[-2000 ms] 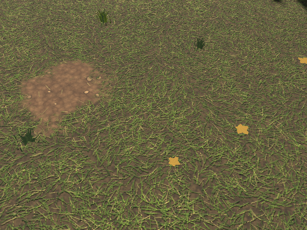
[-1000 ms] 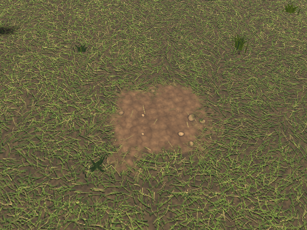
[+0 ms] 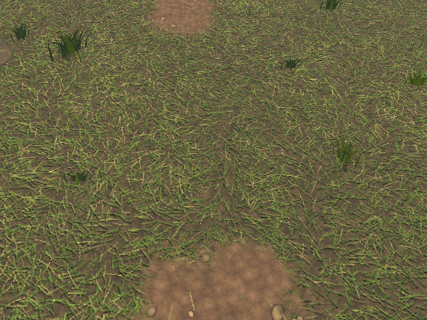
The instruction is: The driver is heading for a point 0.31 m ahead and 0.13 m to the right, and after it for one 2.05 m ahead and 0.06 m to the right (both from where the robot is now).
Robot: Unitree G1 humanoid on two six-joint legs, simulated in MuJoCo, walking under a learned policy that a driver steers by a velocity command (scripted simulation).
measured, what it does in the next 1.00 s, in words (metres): walks ahead: right foot, then left foot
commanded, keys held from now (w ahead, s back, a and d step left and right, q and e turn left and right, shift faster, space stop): w+e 0.22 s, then e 0.22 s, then q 0.56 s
